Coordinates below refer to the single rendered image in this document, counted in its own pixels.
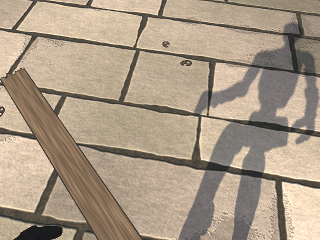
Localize robot left hand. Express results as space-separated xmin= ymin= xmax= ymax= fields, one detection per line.
xmin=13 ymin=225 xmax=63 ymax=240

